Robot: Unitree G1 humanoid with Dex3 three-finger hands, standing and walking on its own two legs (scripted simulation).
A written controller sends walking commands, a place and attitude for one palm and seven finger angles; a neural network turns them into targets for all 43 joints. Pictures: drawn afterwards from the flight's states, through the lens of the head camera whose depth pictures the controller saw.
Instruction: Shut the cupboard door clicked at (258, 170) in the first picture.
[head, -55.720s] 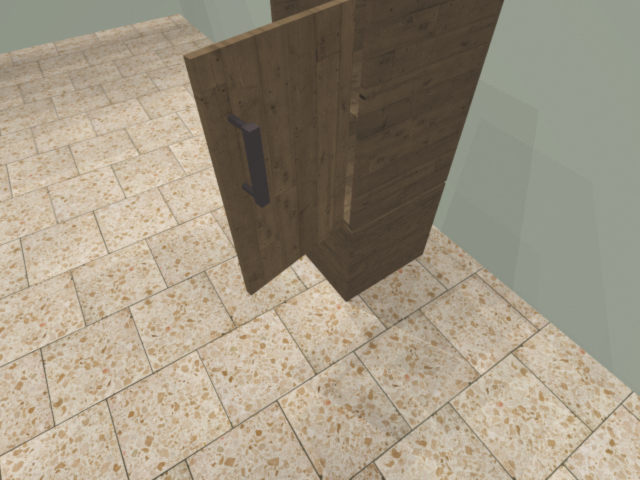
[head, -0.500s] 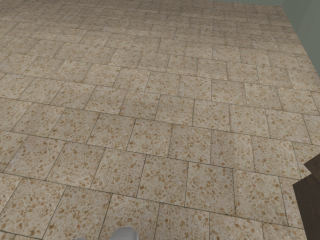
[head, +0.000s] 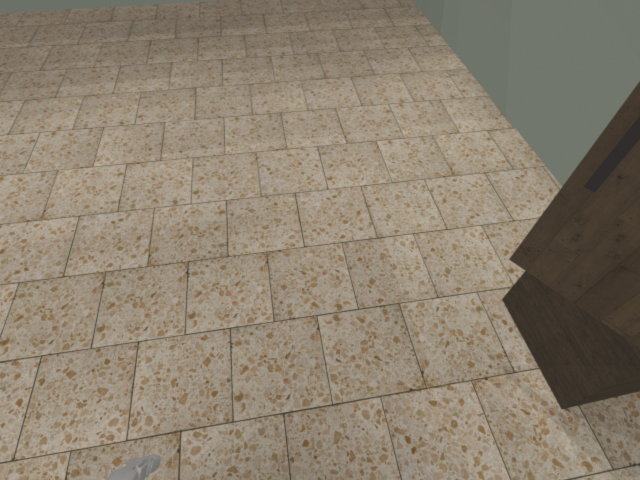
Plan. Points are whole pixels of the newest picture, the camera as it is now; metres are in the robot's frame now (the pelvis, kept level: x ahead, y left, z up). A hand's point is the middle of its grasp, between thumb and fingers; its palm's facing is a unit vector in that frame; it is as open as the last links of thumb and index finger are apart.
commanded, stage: turn to face it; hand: left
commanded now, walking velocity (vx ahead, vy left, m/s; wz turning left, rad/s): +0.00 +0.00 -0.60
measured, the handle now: (625, 145) +0.61 -0.48 +0.07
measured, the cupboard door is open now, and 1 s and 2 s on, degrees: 32 32 32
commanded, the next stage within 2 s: take the last steps up to it in 1.22 s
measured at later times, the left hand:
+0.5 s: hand out of the picture +0.14 +0.20 -0.19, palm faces -0.23 -0.96 -0.18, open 7.4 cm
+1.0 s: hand (261, 422) +0.22 +0.10 -0.15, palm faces -0.54 -0.80 -0.27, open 7.4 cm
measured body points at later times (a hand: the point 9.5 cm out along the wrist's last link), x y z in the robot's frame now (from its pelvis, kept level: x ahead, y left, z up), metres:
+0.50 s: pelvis +0.02 +0.03 -0.01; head +0.07 +0.05 +0.44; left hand +0.15 +0.25 -0.17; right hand +0.05 -0.25 -0.12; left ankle +0.06 +0.11 -0.74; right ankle -0.03 -0.11 -0.70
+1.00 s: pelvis +0.01 +0.00 -0.01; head +0.02 -0.04 +0.44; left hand +0.24 +0.14 -0.13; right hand -0.13 -0.23 -0.17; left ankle +0.05 +0.12 -0.69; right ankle -0.06 -0.08 -0.74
